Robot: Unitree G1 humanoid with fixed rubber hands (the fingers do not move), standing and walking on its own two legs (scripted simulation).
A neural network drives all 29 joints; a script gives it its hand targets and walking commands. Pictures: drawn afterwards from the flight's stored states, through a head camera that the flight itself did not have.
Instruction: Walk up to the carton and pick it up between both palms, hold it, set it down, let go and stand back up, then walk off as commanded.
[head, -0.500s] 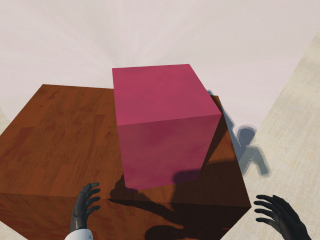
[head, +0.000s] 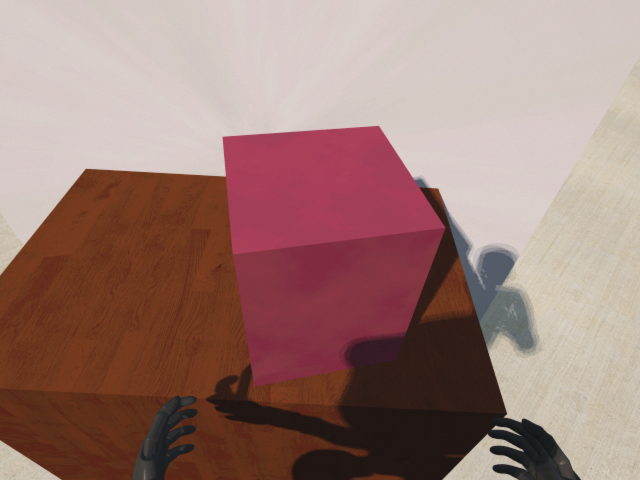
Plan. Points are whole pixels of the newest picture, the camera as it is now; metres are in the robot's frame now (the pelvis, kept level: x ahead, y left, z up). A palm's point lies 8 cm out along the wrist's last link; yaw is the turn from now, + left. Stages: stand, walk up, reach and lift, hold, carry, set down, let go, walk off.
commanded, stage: set down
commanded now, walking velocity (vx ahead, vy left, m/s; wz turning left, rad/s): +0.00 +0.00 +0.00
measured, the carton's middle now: (316, 257) +0.44 +0.04 +0.04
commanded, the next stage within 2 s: let go in 1.34 s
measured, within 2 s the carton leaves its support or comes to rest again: neither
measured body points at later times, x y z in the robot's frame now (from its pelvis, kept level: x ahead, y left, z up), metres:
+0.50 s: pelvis +0.01 +0.01 +0.00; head +0.00 +0.01 +0.45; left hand +0.17 +0.21 -0.04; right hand +0.18 -0.25 -0.04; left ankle -0.01 +0.13 -0.75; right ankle -0.01 -0.09 -0.75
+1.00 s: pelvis +0.01 +0.01 +0.00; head +0.01 +0.02 +0.45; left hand +0.17 +0.22 -0.07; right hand +0.18 -0.24 -0.07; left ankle -0.01 +0.13 -0.75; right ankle -0.01 -0.09 -0.75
